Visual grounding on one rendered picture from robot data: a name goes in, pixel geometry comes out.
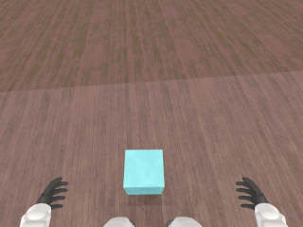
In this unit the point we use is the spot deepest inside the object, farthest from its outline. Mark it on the robot left hand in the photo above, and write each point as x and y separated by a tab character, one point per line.
50	191

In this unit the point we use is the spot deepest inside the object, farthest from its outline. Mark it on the robot left forearm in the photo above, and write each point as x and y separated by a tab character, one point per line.
38	215

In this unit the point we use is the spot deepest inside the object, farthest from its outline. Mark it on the carton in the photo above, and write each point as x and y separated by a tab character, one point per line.
144	172

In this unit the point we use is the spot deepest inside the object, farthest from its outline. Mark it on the robot right thigh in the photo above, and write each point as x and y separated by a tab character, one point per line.
185	222

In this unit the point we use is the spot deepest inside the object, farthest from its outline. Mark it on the robot right forearm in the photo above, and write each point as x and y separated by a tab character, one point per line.
268	216

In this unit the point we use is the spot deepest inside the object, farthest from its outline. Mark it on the robot left thigh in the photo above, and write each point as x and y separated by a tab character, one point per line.
119	222

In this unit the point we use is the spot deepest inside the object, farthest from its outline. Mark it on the robot right hand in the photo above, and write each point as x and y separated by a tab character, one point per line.
254	191

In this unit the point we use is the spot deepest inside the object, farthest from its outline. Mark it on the robot thigh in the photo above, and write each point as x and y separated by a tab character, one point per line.
119	222
185	222

